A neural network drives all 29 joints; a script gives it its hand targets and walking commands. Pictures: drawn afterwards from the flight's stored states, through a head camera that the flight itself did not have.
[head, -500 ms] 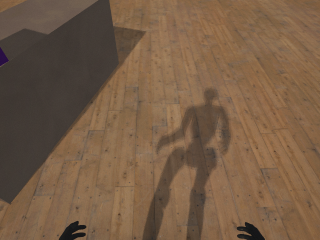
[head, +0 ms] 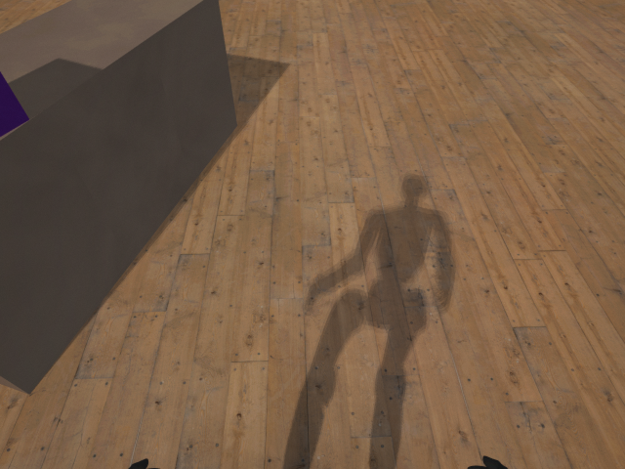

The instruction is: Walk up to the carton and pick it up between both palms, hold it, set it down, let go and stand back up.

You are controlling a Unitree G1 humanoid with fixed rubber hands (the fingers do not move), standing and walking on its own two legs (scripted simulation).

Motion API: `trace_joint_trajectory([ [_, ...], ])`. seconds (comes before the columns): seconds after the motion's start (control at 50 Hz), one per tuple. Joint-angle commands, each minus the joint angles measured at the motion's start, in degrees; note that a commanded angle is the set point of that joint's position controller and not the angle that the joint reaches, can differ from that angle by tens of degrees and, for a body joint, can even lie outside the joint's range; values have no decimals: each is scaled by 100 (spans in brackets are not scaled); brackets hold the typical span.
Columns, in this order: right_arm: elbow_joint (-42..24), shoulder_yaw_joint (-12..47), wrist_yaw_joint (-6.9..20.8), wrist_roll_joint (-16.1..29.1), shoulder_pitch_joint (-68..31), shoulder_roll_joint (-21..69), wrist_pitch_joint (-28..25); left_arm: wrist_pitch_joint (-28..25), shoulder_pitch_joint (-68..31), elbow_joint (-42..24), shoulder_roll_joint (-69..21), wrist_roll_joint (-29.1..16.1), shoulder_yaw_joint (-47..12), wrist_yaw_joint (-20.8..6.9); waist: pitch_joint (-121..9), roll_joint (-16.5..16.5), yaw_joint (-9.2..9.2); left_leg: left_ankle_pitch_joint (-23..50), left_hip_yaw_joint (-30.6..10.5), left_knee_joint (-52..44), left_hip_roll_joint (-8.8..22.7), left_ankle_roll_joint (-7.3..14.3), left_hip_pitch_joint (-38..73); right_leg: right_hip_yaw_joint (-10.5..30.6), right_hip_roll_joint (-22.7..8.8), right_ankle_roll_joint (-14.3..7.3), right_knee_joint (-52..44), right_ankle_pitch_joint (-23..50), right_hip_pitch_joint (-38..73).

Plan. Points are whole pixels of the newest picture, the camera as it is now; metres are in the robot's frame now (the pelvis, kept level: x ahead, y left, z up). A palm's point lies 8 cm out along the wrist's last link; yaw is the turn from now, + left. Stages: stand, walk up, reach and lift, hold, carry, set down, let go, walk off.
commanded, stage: stand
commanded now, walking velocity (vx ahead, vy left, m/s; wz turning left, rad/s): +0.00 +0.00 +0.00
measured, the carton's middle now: out of the picture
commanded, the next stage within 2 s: none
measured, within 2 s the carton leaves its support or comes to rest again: neither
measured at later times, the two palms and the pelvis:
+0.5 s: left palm out of the picture +0.08 +0.25 -0.10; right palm out of the picture +0.09 -0.25 -0.10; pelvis +0.00 +0.00 +0.00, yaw +1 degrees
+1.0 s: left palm out of the picture +0.08 +0.25 -0.10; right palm out of the picture +0.09 -0.25 -0.10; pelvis +0.00 +0.00 +0.00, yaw +1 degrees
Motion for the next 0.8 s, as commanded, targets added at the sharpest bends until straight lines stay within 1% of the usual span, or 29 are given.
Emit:
trace_joint_trajectory([
  [0.0,-564,-239,-39,2,-44,-774,-157,-156,-26,-509,684,-3,226,36,-113,0,-1,8,-571,-769,448,191,-107,450,-358,-221,-639,151,-67],
  [0.78,-342,-161,-59,24,70,-844,-130,-133,97,-237,805,-28,141,73,-140,17,-4,384,-640,-762,406,174,-48,426,-410,-223,-690,393,27],
])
